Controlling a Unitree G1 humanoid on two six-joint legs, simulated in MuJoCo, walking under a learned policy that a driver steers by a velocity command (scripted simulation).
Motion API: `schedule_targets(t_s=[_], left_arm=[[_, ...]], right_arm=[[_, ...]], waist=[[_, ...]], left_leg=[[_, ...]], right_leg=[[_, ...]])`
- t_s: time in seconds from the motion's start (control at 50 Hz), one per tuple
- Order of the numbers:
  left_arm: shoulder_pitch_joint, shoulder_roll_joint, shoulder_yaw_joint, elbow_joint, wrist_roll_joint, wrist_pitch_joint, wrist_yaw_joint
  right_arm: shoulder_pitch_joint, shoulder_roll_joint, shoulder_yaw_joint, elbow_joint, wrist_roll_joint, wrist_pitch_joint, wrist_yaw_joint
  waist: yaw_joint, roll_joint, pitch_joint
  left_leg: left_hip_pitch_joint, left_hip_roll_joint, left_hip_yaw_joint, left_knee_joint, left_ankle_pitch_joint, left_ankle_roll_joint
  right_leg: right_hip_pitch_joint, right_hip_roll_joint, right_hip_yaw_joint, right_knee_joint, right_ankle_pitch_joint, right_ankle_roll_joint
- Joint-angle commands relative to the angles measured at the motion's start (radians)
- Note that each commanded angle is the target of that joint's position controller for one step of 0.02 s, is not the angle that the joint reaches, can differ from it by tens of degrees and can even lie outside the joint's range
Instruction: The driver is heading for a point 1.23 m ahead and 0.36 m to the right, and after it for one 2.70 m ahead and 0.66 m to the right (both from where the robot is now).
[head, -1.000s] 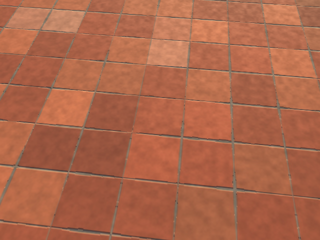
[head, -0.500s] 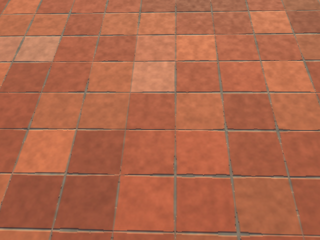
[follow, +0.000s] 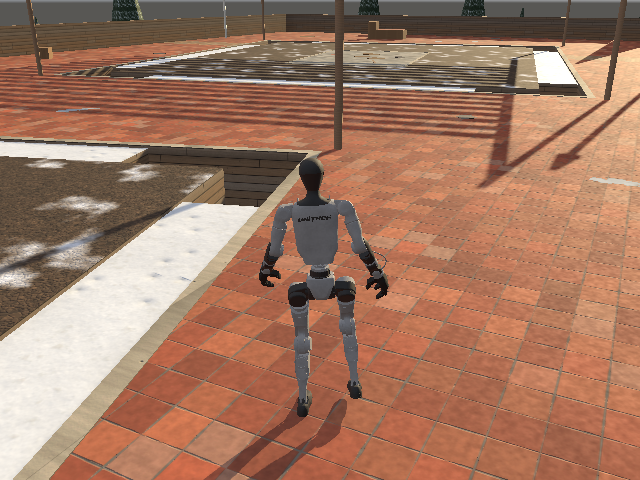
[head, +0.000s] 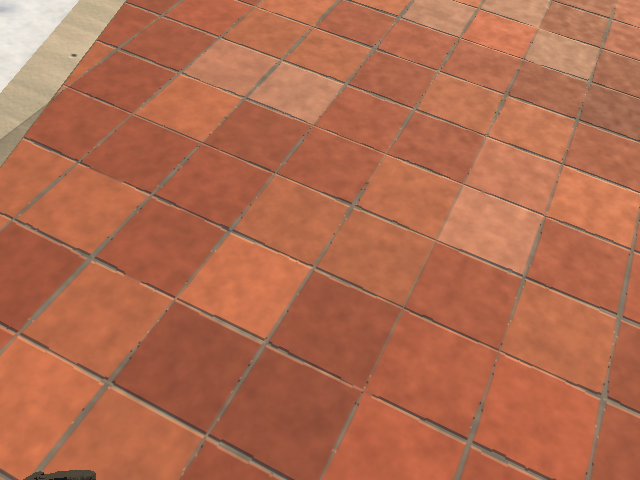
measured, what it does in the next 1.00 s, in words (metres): walks ahead, turning right: right foot, then left foot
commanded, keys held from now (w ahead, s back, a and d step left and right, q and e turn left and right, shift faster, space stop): w+e+shift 0.84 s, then w+shift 0.02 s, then w+q+shift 0.14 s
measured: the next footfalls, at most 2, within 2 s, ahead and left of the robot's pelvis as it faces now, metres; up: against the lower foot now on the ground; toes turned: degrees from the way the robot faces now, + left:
right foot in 0.38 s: +0.35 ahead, -0.15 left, +0.00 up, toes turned -9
left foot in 0.82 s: +0.85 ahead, -0.18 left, +0.00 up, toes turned -33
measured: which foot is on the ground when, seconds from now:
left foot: down 0.00-0.40, up 0.42-0.80, down 0.82-1.00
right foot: up 0.00-0.36, down 0.38-0.80, up 0.82-1.00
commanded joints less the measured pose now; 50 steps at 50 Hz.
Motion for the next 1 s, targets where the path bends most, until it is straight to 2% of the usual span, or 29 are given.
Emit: schedule_targets(t_s=[0.02, 0.06, 0.08, 0.14, 0.28, 0.3, 0.34, 0.36, 0.38, 0.4, 0.42, 0.44, 0.46, 0.48, 0.54, 0.62, 0.68, 0.72, 0.76, 0.78, 0.8, 0.82, 0.84, 0.86, 0.88, 0.9, 0.92, 0.96, 1.0], left_arm=[[-0.112, 0.041, 0.002, -0.069, 0.003, -0.054, -0.018], [-0.117, 0.026, -0.01, -0.061, -0.003, -0.056, -0.027], [-0.059, 0.0, -0.035, -0.037, 0.094, 0.003, -0.05], [-0.11, 0.061, -0.026, -0.068, 0.057, 0.036, -0.074], [-0.11, 0.083, -0.036, -0.131, 0.038, 0.025, -0.105], [-0.087, 0.078, -0.041, -0.137, 0.037, 0.029, -0.102], [0.071, 0.076, -0.038, -0.109, 0.034, 0.034, -0.082], [0.269, 0.094, -0.025, -0.055, 0.034, 0.029, -0.071], [0.509, 0.165, 0.003, 0.011, 0.043, 0.02, -0.06], [0.54, 0.304, 0.031, 0.02, 0.046, 0.013, -0.05], [0.443, 0.27, 0.019, -0.006, 0.018, 0.01, -0.056], [0.398, 0.241, 0.018, -0.01, 0.022, 0.012, -0.049], [0.399, 0.217, 0.016, -0.008, 0.02, 0.009, -0.041], [0.371, 0.196, 0.008, -0.008, 0.019, 0.006, -0.033], [0.342, 0.134, -0.017, -0.011, 0.009, -0.014, -0.023], [0.409, 0.141, -0.015, 0.005, 0.003, -0.027, -0.018], [0.471, 0.151, -0.009, 0.034, -0.005, -0.026, -0.014], [0.466, 0.166, -0.005, 0.045, -0.009, -0.029, -0.006], [0.405, 0.205, 0.003, 0.036, -0.011, -0.035, 0.001], [0.369, 0.242, 0.012, 0.027, 0.0, -0.039, -0.002], [0.299, 0.266, 0.017, 0.015, 0.012, -0.046, -0.009], [0.267, 0.17, -0.006, -0.003, 0.024, -0.058, -0.011], [0.414, -0.024, -0.055, -0.038, -0.021, -0.05, -0.006], [0.375, 0.079, -0.059, -0.046, -0.005, -0.038, -0.004], [0.297, 0.114, -0.051, -0.026, 0.023, -0.03, -0.012], [0.256, 0.104, -0.056, -0.024, 0.042, -0.024, -0.027], [0.203, 0.085, -0.061, -0.04, 0.054, -0.02, -0.04], [0.163, 0.027, -0.082, -0.084, 0.065, -0.012, -0.055], [0.099, 0.014, -0.099, -0.13, 0.081, -0.007, -0.059]], right_arm=[[0.003, -0.149, -0.03, -0.071, -0.006, -0.035, -0.018], [0.029, -0.141, -0.023, -0.066, -0.011, -0.043, -0.011], [0.086, -0.176, -0.028, -0.046, -0.057, -0.032, 0.029], [0.101, -0.15, -0.018, -0.049, -0.06, -0.031, 0.051], [0.08, -0.174, -0.019, -0.015, -0.086, -0.063, 0.013], [0.065, -0.173, -0.017, -0.01, -0.089, -0.064, 0.015], [0.017, -0.187, -0.013, -0.008, -0.078, -0.066, 0.018], [-0.001, -0.202, -0.015, -0.01, -0.073, -0.057, 0.015], [-0.019, -0.195, -0.005, -0.026, -0.071, -0.056, 0.007], [-0.011, -0.054, 0.036, -0.087, -0.064, -0.072, 0.028], [-0.049, -0.07, 0.043, -0.109, -0.085, -0.092, 0.035], [-0.136, -0.117, 0.038, -0.126, -0.085, -0.103, 0.038], [-0.14, -0.127, 0.045, -0.119, -0.087, -0.113, 0.04], [-0.143, -0.114, 0.051, -0.119, -0.094, -0.109, 0.038], [-0.127, -0.091, 0.067, -0.122, -0.111, -0.051, 0.047], [-0.355, -0.067, 0.089, -0.213, -0.092, -0.036, 0.063], [-0.454, -0.046, 0.104, -0.243, -0.078, -0.046, 0.067], [-0.468, -0.06, 0.103, -0.256, -0.068, -0.051, 0.059], [-0.352, -0.105, 0.085, -0.229, -0.063, -0.051, 0.039], [-0.207, -0.166, 0.059, -0.194, -0.053, -0.052, 0.021], [0.015, -0.213, 0.034, -0.138, -0.041, -0.05, -0.002], [0.23, -0.272, 0.004, -0.092, -0.065, -0.051, -0.028], [0.198, -0.321, -0.006, -0.091, -0.116, -0.057, -0.024], [0.109, -0.274, -0.012, -0.104, -0.093, -0.048, -0.007], [0.011, -0.172, 0.008, -0.101, -0.083, -0.05, 0.001], [-0.009, -0.119, 0.019, -0.073, -0.081, -0.052, 0.011], [0.015, -0.103, 0.025, -0.042, -0.086, -0.057, 0.015], [0.075, -0.073, 0.038, 0.029, -0.073, -0.075, 0.022], [0.095, -0.08, 0.037, 0.064, -0.045, -0.089, 0.027]], waist=[[-0.017, 0.174, -0.047], [-0.043, 0.217, -0.025], [-0.063, 0.249, -0.004], [-0.087, 0.206, 0.079], [-0.045, 0.133, 0.149], [-0.028, 0.133, 0.138], [0.056, 0.138, 0.029], [0.152, 0.11, -0.071], [0.257, 0.008, -0.183], [0.187, -0.319, -0.206], [0.138, -0.275, -0.19], [0.132, -0.135, -0.077], [0.112, 0.001, -0.044], [0.073, 0.049, 0.003], [0.011, -0.003, 0.073], [0.065, 0.001, 0.155], [0.121, -0.032, 0.113], [0.12, -0.042, 0.082], [0.047, -0.049, -0.013], [-0.034, -0.058, -0.11], [-0.165, -0.058, -0.199], [-0.239, 0.029, -0.301], [-0.086, 0.363, -0.412], [-0.089, 0.327, -0.403], [-0.071, 0.205, -0.219], [-0.055, 0.093, -0.114], [-0.049, 0.06, -0.055], [-0.001, 0.095, 0.022], [0.037, 0.107, 0.067]], left_leg=[[0.228, 0.211, -0.265, -0.215, -0.207, 0.128], [0.181, 0.2, -0.207, -0.227, -0.178, 0.122], [0.179, 0.152, -0.201, -0.276, -0.225, 0.101], [0.217, 0.208, -0.199, -0.316, -0.247, 0.107], [0.392, 0.318, -0.031, -0.332, -0.049, 0.074], [0.388, 0.315, 0.017, -0.303, 0.123, 0.066], [0.318, 0.274, 0.156, -0.093, 0.833, 0.036], [0.248, 0.242, 0.221, 0.176, 1.061, 0.021], [0.014, 0.197, 0.23, 0.533, 0.913, -0.002], [-0.361, -0.005, 0.198, 0.902, 0.105, -0.056], [-0.565, -0.071, 0.022, 1.017, -0.162, -0.046], [-0.653, 0.002, -0.017, 1.057, -0.099, -0.033], [-0.603, 0.057, -0.012, 0.982, -0.026, -0.034], [-0.543, 0.09, 0.002, 0.901, -0.011, -0.045], [-0.462, 0.125, 0.037, 0.774, -0.036, -0.096], [-0.465, 0.087, 0.134, 0.489, 0.115, -0.136], [-0.381, 0.026, 0.163, 0.28, 0.282, -0.123], [-0.306, 0.004, 0.145, 0.189, 0.329, -0.097], [-0.046, -0.045, 0.126, 0.121, 0.286, -0.073], [0.139, -0.046, 0.095, 0.147, 0.221, -0.064], [0.363, -0.007, 0.092, 0.144, 0.151, -0.059], [0.591, 0.151, -0.057, 0.167, -0.146, -0.034], [0.802, 0.485, -0.556, 0.044, -0.338, 0.06], [0.688, 0.455, -0.775, -0.103, -0.501, 0.09], [0.5, 0.379, -0.613, -0.133, -0.506, 0.09], [0.36, 0.336, -0.492, -0.136, -0.364, 0.102], [0.273, 0.294, -0.403, -0.144, -0.243, 0.102], [0.16, 0.256, -0.321, -0.171, -0.107, 0.129], [0.139, 0.251, -0.286, -0.22, -0.055, 0.145]], right_leg=[[-0.169, -0.017, 0.01, -0.186, 0.154, 0.014], [-0.1, -0.023, -0.029, -0.247, 0.19, 0.03], [-0.093, -0.021, -0.098, -0.204, 0.15, 0.047], [-0.169, -0.056, -0.102, -0.211, 0.135, 0.04], [-0.263, -0.066, -0.064, -0.183, 0.044, -0.091], [-0.211, -0.055, -0.099, -0.187, 0.004, -0.122], [0.094, 0.044, -0.202, -0.191, -0.065, -0.19], [0.329, 0.115, -0.233, -0.214, -0.077, -0.213], [0.661, 0.089, -0.102, -0.27, -0.151, -0.241], [0.843, -0.169, 0.467, -0.504, -0.57, -0.343], [0.861, -0.238, 0.886, -0.702, -0.588, -0.371], [0.819, -0.238, 0.781, -0.671, -0.448, -0.349], [0.711, -0.215, 0.648, -0.656, -0.315, -0.332], [0.591, -0.174, 0.544, -0.669, -0.227, -0.308], [0.401, -0.069, 0.389, -0.715, -0.099, -0.303], [0.32, -0.013, 0.319, -0.773, 0.238, -0.291], [0.4, -0.011, 0.315, -0.745, 0.563, -0.251], [0.478, -0.035, 0.331, -0.713, 0.715, -0.226], [0.487, -0.03, 0.329, -0.576, 0.967, -0.176], [0.479, -0.034, 0.343, -0.406, 1.034, -0.151], [0.404, -0.011, 0.335, -0.181, 0.986, -0.142], [0.263, 0.042, 0.282, 0.137, 0.677, -0.138], [-0.037, 0.154, 0.165, 0.473, -0.307, -0.12], [-0.115, 0.102, 0.1, 0.523, -0.197, -0.136], [-0.116, 0.037, 0.09, 0.47, -0.068, -0.137], [-0.097, 0.013, 0.076, 0.437, -0.024, -0.131], [-0.091, 0.002, 0.076, 0.414, -0.038, -0.129], [-0.108, -0.006, 0.101, 0.365, -0.101, -0.115], [-0.188, -0.056, 0.079, 0.253, -0.142, -0.09]])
